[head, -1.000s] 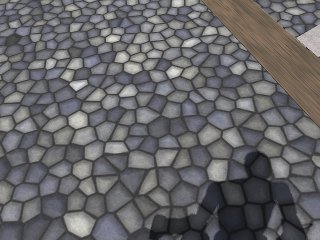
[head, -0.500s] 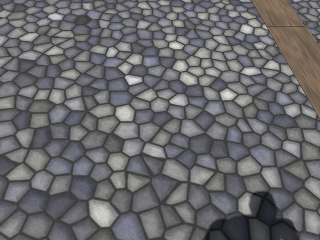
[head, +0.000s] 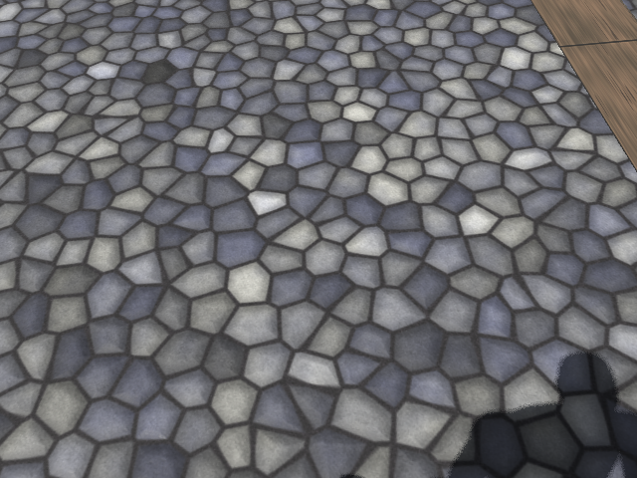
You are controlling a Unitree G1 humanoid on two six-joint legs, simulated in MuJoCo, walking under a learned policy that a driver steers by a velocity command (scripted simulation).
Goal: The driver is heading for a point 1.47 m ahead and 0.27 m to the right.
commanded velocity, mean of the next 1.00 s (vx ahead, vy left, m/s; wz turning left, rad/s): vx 0.49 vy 0.00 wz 0.01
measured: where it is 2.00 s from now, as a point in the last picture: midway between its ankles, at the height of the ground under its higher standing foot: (338, 291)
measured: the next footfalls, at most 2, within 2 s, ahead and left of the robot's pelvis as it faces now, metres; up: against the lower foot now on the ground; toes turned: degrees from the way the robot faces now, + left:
left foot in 0.40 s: +0.40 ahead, +0.09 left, +0.00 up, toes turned +3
right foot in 0.94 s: +0.70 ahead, -0.10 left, +0.00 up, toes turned -5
